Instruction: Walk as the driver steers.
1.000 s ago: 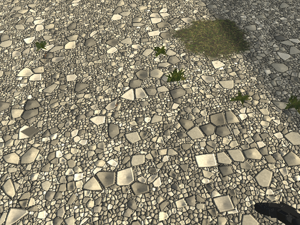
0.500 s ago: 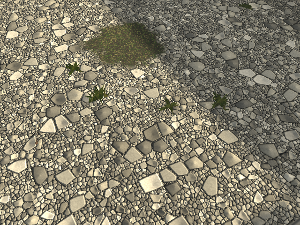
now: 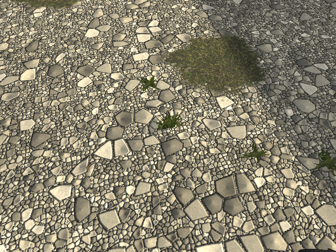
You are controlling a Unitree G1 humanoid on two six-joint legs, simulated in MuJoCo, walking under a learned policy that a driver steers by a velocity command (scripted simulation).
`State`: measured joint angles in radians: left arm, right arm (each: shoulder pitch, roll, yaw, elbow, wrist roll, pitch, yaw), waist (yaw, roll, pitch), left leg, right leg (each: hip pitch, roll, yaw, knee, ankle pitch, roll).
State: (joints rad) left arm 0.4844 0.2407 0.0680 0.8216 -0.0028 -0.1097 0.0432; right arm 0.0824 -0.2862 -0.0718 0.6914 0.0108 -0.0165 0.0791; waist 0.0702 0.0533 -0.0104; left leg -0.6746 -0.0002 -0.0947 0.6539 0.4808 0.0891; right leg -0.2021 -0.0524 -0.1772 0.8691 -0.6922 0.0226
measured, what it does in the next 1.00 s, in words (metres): goes down, turning left: left foot 0.19 m lower, then right foot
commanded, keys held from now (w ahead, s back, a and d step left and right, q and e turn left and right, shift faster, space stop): q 0.68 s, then no key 0.32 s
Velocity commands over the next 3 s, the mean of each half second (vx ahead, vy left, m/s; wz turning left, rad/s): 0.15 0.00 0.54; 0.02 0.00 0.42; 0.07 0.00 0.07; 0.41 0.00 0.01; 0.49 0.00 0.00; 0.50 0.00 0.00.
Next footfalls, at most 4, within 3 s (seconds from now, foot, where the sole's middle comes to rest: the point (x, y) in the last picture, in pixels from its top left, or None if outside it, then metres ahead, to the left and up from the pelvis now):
0.14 left None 0.25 0.10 -0.90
0.56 right None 0.38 -0.08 -0.90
0.92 left None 0.21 0.12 -0.90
2.04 left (121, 233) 0.61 0.30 -0.90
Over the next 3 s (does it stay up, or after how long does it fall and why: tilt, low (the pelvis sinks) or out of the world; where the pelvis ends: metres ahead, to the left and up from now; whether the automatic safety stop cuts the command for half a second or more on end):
stays up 0.97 0.33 -0.12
